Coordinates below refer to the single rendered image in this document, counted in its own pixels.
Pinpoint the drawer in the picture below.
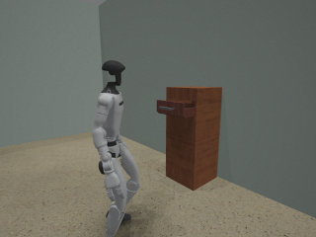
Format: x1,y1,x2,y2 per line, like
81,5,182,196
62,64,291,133
156,100,196,119

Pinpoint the left robot forearm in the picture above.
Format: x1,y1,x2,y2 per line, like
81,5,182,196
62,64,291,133
116,132,122,143

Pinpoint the right robot hand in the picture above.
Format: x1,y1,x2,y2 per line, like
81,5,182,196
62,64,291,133
104,171,124,201

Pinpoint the left robot thigh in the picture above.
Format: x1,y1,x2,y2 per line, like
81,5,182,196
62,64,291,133
118,143,139,192

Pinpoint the right robot upper arm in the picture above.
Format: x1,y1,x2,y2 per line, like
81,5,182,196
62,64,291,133
91,94,114,138

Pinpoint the right robot forearm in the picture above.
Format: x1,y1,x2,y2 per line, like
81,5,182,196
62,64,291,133
92,128,115,174

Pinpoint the handle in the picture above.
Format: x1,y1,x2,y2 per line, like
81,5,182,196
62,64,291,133
158,106,175,111

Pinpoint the cabinet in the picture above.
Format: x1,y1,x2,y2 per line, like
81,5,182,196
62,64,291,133
166,86,222,191

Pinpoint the robot left foot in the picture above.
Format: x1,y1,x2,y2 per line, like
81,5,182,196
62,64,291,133
106,211,131,221

